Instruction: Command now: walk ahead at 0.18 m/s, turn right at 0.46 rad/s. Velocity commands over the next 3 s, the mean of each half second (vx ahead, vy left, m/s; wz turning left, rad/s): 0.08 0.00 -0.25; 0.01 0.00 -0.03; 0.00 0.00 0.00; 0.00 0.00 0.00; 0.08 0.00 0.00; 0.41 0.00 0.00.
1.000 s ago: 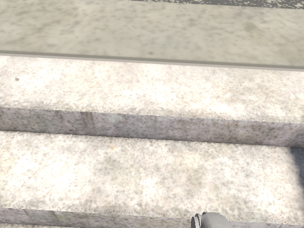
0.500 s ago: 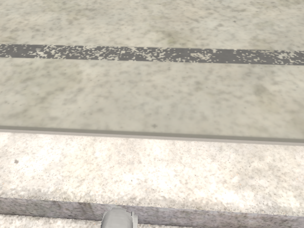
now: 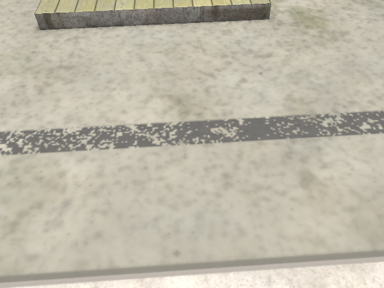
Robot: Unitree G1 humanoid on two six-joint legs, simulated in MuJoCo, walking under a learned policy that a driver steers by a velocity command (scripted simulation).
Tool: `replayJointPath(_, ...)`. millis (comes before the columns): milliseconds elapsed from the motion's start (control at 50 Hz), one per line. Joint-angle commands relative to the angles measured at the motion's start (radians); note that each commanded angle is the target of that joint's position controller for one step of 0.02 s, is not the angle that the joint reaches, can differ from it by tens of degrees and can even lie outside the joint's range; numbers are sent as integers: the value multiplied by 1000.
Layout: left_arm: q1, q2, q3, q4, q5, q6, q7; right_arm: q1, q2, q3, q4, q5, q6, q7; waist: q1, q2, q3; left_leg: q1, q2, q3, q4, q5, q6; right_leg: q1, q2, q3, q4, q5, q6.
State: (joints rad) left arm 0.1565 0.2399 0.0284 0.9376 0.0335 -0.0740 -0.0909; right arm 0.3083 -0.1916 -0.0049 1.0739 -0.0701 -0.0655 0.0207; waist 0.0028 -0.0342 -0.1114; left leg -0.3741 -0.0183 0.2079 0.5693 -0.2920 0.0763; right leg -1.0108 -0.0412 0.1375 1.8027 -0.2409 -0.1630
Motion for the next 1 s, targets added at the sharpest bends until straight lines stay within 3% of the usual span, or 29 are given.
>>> replayJointPath(20, 82, -40, -18, -8, -27, -2, -20, -154, -18, 9, -104, -27, -50, -24, 74, 119, -8, -83, 182, -52, -307, 567, 141, 86, 1, -130, 152, -52, 42)
replayJointPath(80, -139, -33, -39, -127, -20, 1, 12, 64, -74, -5, -33, -46, -42, -41, -32, 72, 19, 343, 325, -142, -284, 698, 170, -330, -14, -12, 215, -179, 32)
replayJointPath(120, -214, -92, -71, -185, -32, 8, 43, 212, -55, -8, 47, -71, -23, -33, -74, 78, 54, 589, 398, -215, -274, 717, 180, -623, -1, 64, 310, -267, -3)
replayJointPath(160, -246, -93, -81, -220, -26, 20, 50, 179, -38, -3, 46, -82, -24, -16, -53, 55, 71, 558, 356, -168, -315, 619, 157, -634, -11, 32, 235, -208, -31)
replayJointPath(200, -289, -64, -81, -257, -1, 47, 29, 136, -26, 7, 20, -78, -40, -2, -26, 38, 44, 402, 273, -66, -374, 501, 128, -448, -71, -88, 44, -59, -39)
replayJointPath(240, -358, -85, -96, -291, 14, 78, 24, 160, -2, 22, 11, -60, -45, 8, -16, 74, 41, 238, 240, -43, -426, 455, 100, -207, -123, -139, -192, 128, -21)
replayJointPath(260, -370, -88, -102, -274, 24, 104, 3, 62, -37, 10, -40, -9, -44, 27, 7, 89, 59, 92, 236, -2, -479, 425, 118, -2, -103, -229, -358, -30, 7)
replayJointPath(280, -445, -77, -106, -287, 10, 129, -4, 152, -64, 6, -6, 12, -46, 51, -21, 130, 95, 99, 298, -58, -489, 416, 117, 30, -76, -195, -403, -290, 36)
replayJointPath(320, -358, -41, -83, -219, 18, 109, -4, 141, -116, -13, -52, 23, -53, 63, -17, 129, 92, 327, 340, -42, -424, 487, 107, 55, -47, -258, -587, -286, 50)
replayJointPath(360, -253, -6, -62, -151, -31, 28, 1, 197, -106, -14, -90, 62, -77, 55, -4, 74, -66, 327, 250, -1, -200, 1008, 11, 359, -24, -139, -665, 222, -23)
replayJointPath(380, -202, 19, -64, -148, -46, 14, 5, 270, -105, -10, -99, 66, -89, 49, -5, -4, -221, 119, 166, -27, -115, 918, -45, 684, -37, -16, -653, 406, -45)
replayJointPath(400, -81, 83, -42, -119, -19, 13, 13, 200, -106, -10, -126, 76, -91, 54, 54, -46, -237, -61, 100, -48, -32, 581, -84, 880, -100, 109, -834, 362, -61)
replayJointPath(420, 81, 151, -22, -66, -2, 16, 20, 138, -65, -10, -163, 84, -80, 70, 86, -155, -270, -162, 34, -95, 84, 120, -105, 966, -182, 307, -1077, 221, -72)
replayJointPath(440, 206, 194, 8, -23, 11, 0, 36, 49, -65, -28, -183, 78, -60, 62, 140, -195, -267, -255, 42, -231, 388, -194, -131, 962, -244, 507, -1248, 16, -64)
replayJointPath(460, 198, 223, 31, -3, 3, -18, 50, 66, -63, -44, -159, 71, -44, 50, 119, -211, -251, -272, 37, -377, 698, -121, -125, 839, -248, 563, -1258, -7, -76)
replayJointPath(480, 134, 210, 35, 1, 2, -27, 58, 81, -33, -42, -139, 48, -35, 41, 88, -179, -204, -295, 30, -441, 872, -69, -111, 708, -223, 499, -1266, -94, -76)
replayJointPath(520, -43, 94, 11, 3, -6, -30, 60, 94, 4, -18, -106, 31, -37, 31, 11, -18, -96, -347, 35, -418, 1069, 20, -81, 500, -189, 363, -1270, -246, -73)
replayJointPath(560, -155, -5, -14, -7, -8, -29, 70, 67, 4, -6, -97, 28, -24, 22, -43, 49, -70, -363, 67, -404, 1085, 23, -68, 417, -176, 280, -1310, -166, -71)
replayJointPath(600, -207, -39, -23, -23, 0, -44, 90, 48, -49, -15, -90, 33, -18, 13, -66, 78, -73, -344, 92, -411, 1028, 77, -99, 378, -167, 200, -1342, -110, -55)
replayJointPath(660, -183, 19, -15, -32, -8, -71, 88, -20, -119, -35, -110, 22, -31, 2, -59, 27, -56, -264, 104, -360, 886, 71, -171, 390, -127, 43, -1392, -73, -37)
replayJointPath(680, -175, 16, -18, -37, -12, -75, 77, -39, -135, -42, -122, 31, -38, 2, -57, 33, -32, -253, 123, -365, 811, 31, -189, 418, -152, 52, -1423, -80, -31)
replayJointPath(700, -224, 22, -26, -60, -33, -82, 56, -39, -105, -34, -134, 39, -33, 14, -95, 34, -1, -163, 136, -287, 518, -96, -210, 432, -113, -61, -1451, -96, 25)
replayJointPath(740, -154, 95, 1, -41, -59, -76, 37, -83, -124, -46, -133, 47, -40, 31, -41, 9, 44, -36, 89, -216, 167, -101, -238, 467, -56, -98, -1387, -179, 50)
replayJointPath(760, -172, 99, 0, -36, -56, -76, 17, -46, -117, -49, -119, 60, -49, 50, -63, -21, 75, 88, 75, -175, 180, 22, -201, 403, -78, -98, -1375, -220, 57)
replayJointPath(800, -123, 51, -5, -8, -51, -58, -26, -39, -123, -46, -136, 56, -68, 52, -51, 42, 103, 81, 76, -205, -2, 136, -109, 474, -93, -70, -1321, -268, 61)
replayJointPath(820, 6, 59, 4, -3, -27, -59, -18, -154, -183, -53, -187, 95, -75, 50, 46, 157, 118, -44, 96, -318, -108, -104, 21, 556, -41, -157, -1309, -190, 89)
replayJointPath(860, -98, 65, 12, -34, -8, -59, -3, -232, -171, -50, -202, 116, -70, 49, 40, 118, 97, -162, 115, -387, -233, -305, 41, 725, 15, -244, -1233, -81, 123)
replayJointPath(920, -128, 48, 22, -44, -36, -59, -1, -240, -150, -49, -196, 94, -57, 45, 23, 76, 85, -61, 90, -342, -213, -201, -6, 732, 8, -230, -1299, -48, 118)
replayJointPath(1000, -158, 47, 26, -58, -34, -60, -4, -200, -125, -50, -178, 80, -51, 43, -4, 45, 64, -3, 60, -266, -177, -61, -17, 763, -11, -196, -1357, -24, 105)
